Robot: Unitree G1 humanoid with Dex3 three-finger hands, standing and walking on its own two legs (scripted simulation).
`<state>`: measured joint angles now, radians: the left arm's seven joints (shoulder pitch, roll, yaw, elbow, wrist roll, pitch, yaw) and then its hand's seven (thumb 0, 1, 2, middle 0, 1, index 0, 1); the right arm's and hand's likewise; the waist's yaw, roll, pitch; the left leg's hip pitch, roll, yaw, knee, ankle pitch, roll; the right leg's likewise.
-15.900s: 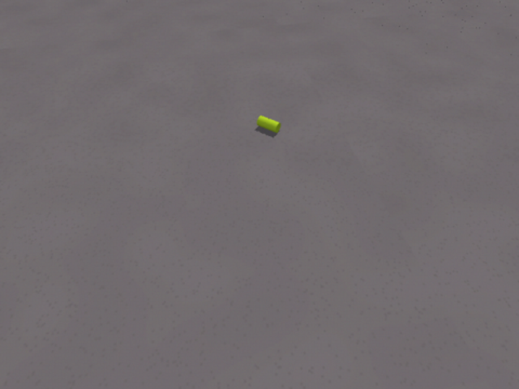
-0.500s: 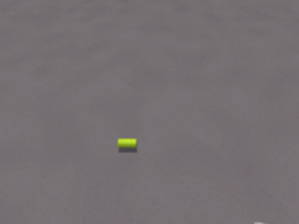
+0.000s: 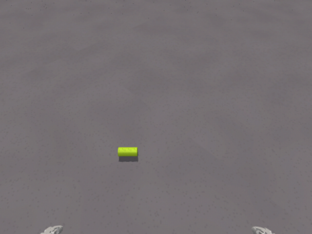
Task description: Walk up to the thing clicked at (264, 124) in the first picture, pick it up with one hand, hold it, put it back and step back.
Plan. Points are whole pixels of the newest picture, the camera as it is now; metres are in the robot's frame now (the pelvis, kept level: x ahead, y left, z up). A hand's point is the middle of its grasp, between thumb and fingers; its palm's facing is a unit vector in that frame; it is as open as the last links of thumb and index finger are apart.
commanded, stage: walk up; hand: left
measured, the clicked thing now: (128, 151) +0.74 +0.20 -0.75
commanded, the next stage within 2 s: stand in 0.08 s
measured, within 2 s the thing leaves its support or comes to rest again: neither
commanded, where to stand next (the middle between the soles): +0.37 +0.01 m, yaw +2 degrees
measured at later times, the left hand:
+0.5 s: hand out of the picture +0.08 +0.25 -0.15, palm faces -0.03 -0.94 -0.34, open 7.4 cm
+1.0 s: hand out of the picture +0.07 +0.25 -0.15, palm faces -0.03 -0.94 -0.34, open 7.4 cm
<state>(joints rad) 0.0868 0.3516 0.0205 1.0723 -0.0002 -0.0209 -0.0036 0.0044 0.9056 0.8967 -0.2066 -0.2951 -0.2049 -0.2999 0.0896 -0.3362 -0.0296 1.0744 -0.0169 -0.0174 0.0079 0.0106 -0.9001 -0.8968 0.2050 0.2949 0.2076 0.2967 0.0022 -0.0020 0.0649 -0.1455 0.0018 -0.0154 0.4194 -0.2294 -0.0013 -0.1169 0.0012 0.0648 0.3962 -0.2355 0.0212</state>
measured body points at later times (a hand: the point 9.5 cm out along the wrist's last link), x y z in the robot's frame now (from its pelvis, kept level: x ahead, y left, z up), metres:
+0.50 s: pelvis +0.00 +0.00 +0.01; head +0.01 +0.00 +0.45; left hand +0.08 +0.30 -0.13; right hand +0.08 -0.30 -0.13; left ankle +0.00 +0.12 -0.74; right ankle -0.01 -0.14 -0.74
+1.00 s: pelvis +0.00 +0.00 +0.01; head +0.01 +0.00 +0.45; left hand +0.08 +0.30 -0.13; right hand +0.07 -0.31 -0.13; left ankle +0.00 +0.12 -0.74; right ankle -0.01 -0.14 -0.74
